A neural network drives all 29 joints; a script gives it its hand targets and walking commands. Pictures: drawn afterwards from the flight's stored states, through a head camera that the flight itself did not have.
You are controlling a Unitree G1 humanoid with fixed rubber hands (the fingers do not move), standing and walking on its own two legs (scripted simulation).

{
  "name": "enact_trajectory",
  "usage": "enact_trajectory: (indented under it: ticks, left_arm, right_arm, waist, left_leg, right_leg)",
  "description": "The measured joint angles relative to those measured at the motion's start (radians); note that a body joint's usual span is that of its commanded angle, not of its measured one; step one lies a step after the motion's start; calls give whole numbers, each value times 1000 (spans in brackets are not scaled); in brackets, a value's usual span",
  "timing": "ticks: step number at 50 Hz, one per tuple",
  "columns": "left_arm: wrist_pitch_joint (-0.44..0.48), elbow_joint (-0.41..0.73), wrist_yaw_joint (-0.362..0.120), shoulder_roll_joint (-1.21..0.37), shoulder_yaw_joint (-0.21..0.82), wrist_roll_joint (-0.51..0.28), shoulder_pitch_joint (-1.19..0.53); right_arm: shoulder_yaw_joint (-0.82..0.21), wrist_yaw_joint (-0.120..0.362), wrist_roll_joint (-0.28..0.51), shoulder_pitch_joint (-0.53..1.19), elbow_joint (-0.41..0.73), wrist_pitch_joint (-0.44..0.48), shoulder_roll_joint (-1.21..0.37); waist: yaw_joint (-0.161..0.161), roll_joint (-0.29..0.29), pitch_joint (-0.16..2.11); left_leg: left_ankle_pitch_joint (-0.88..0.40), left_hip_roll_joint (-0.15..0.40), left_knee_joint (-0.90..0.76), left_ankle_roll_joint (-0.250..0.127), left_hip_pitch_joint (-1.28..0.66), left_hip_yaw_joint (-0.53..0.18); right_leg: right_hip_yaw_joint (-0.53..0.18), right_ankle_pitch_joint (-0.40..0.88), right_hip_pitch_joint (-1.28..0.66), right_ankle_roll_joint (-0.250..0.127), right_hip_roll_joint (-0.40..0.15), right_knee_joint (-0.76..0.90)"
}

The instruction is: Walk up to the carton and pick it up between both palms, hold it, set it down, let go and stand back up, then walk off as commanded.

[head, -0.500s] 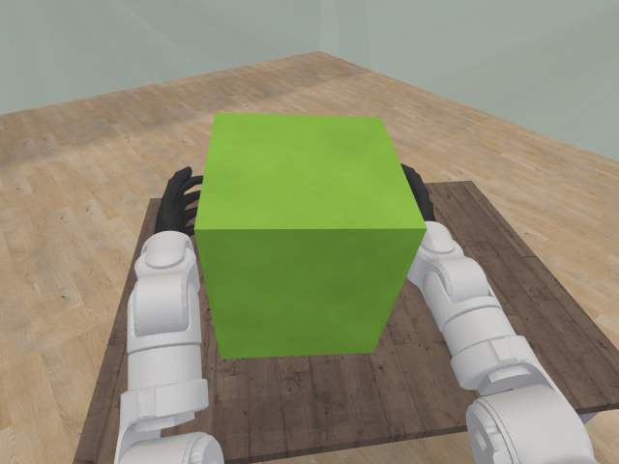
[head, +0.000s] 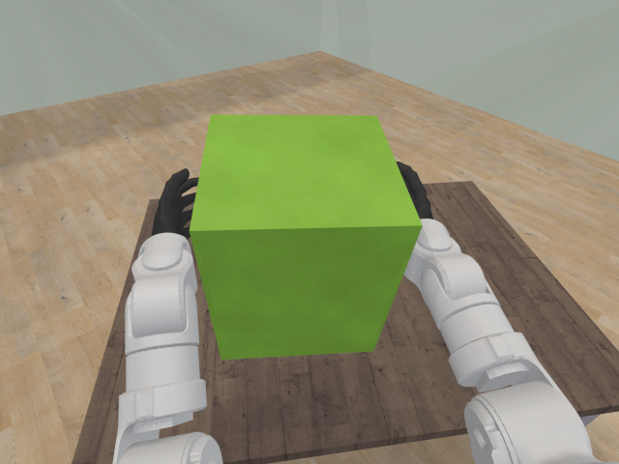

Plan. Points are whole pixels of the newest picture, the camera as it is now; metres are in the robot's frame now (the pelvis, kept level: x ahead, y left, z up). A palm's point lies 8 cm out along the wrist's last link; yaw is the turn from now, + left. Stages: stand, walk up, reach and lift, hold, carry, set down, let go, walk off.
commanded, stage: hold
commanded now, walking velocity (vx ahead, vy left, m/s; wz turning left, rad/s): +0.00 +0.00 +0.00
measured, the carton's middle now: (297, 240) +0.38 +0.00 +0.15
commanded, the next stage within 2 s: none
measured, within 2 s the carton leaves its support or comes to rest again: neither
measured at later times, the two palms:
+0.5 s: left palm (172, 236) +0.36 +0.15 +0.18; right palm (414, 225) +0.37 -0.15 +0.17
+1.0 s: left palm (170, 235) +0.36 +0.15 +0.18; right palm (416, 225) +0.36 -0.15 +0.17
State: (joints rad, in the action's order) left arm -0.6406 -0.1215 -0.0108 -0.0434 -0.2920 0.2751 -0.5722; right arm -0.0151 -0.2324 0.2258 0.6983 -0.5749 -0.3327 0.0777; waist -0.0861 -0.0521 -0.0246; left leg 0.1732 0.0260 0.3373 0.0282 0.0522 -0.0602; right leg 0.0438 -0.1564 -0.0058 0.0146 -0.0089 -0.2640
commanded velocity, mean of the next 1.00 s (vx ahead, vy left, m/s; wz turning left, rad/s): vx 0.00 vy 0.00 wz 0.00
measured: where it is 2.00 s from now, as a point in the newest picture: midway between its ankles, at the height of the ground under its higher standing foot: outside the picture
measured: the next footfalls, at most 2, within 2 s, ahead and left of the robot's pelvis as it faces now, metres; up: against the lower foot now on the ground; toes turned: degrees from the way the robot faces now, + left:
none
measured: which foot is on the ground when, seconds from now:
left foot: down 0.00-1.00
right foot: down 0.00-1.00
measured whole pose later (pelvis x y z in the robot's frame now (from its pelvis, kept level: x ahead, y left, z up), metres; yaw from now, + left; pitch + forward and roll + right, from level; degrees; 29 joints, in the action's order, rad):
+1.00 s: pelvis -0.01 +0.00 +0.00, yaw +0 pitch -7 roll -1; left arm -0.64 -0.14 -0.01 -0.05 -0.30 0.29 -0.59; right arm 0.00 -0.23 0.21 0.69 -0.59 -0.32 0.07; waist -0.08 -0.05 -0.02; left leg 0.17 0.02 0.34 0.02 0.05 -0.05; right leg 0.04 -0.15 0.00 0.02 -0.01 -0.28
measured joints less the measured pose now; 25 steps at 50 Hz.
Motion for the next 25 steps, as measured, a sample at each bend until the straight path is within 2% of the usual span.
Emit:
enact_trajectory:
  ticks: [12,22,25]
  left_arm:
    - [-13,55,6,-9,21,0,33]
    - [-14,7,8,-4,14,5,-9]
    - [-17,26,8,-5,16,4,6]
  right_arm:
    - [-12,-4,22,-44,47,9,5]
    - [8,5,1,-12,9,5,4]
    - [-8,1,8,-19,19,5,9]
  waist:
    - [1,-5,-11]
    - [8,-3,-8]
    - [4,-2,-7]
  left_leg:
    - [11,-3,16,-4,0,6]
    - [5,-3,8,-4,2,8]
    - [3,-1,5,-3,1,7]
  right_leg:
    - [-6,-4,-2,5,-2,-6]
    - [-8,-3,6,3,-2,-9]
    - [-7,1,2,2,-1,-2]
